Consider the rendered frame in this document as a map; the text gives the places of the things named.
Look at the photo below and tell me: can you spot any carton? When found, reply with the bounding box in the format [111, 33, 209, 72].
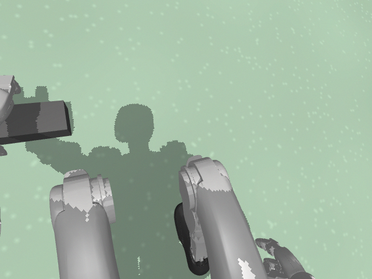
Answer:
[0, 101, 71, 145]

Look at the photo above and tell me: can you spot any right robot hand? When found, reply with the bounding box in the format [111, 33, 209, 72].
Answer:
[255, 238, 305, 279]

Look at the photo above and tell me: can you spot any right robot foot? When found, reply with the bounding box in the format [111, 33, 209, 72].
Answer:
[174, 203, 209, 276]

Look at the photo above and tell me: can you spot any left robot hand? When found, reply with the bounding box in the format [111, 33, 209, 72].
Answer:
[0, 75, 21, 156]

